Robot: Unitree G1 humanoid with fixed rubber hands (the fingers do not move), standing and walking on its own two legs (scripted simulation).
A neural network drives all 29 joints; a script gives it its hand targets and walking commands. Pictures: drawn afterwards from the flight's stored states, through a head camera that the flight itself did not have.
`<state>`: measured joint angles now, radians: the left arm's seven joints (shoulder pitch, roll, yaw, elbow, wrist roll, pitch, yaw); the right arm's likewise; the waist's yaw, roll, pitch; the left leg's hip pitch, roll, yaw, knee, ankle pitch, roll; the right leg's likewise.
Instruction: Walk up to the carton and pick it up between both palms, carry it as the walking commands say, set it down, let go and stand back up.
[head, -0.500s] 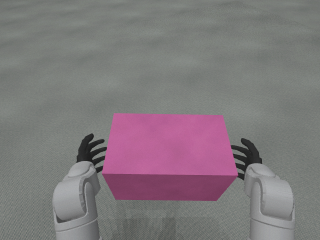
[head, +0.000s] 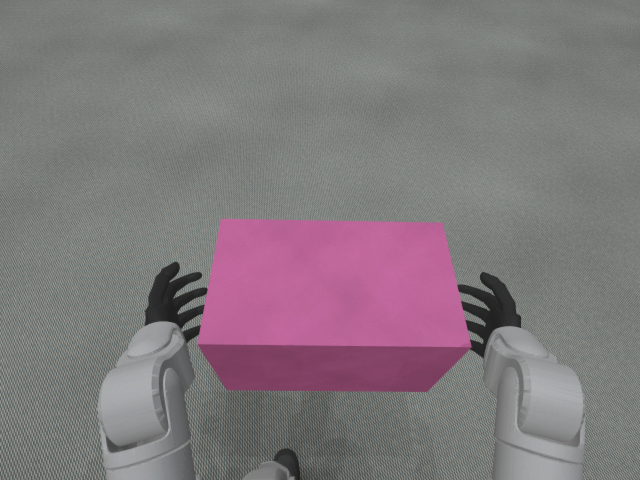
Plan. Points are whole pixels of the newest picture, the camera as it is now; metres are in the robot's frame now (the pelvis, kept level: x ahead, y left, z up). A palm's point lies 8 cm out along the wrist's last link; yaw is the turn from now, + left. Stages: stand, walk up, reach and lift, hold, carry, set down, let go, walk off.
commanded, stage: carry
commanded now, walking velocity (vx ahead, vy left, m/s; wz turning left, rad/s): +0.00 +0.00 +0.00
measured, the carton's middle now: (329, 310) +0.35 +0.03 -0.03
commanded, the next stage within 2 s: none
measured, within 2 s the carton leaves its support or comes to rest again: neither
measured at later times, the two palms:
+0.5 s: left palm (230, 395) +0.19 +0.11 +0.12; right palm out of the picture +0.18 -0.25 +0.09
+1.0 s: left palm out of the picture +0.08 +0.23 +0.10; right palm out of the picture +0.11 -0.14 +0.10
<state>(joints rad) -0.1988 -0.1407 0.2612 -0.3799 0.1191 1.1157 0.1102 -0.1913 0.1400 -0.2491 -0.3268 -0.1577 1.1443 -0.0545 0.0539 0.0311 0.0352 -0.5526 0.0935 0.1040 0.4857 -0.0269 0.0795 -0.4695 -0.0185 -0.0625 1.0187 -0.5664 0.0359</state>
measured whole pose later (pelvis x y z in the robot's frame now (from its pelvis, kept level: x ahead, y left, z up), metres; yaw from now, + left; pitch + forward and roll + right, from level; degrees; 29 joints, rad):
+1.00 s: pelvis -0.17 +0.01 +0.00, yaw +1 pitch -1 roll +0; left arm -0.24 -0.06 0.25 -0.21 0.11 1.20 0.13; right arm -0.25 0.08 -0.18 -0.15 -0.18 1.21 -0.08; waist 0.04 -0.04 -0.09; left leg -0.23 0.01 0.11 0.55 -0.30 0.05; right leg -0.35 -0.05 -0.19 0.49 -0.16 -0.01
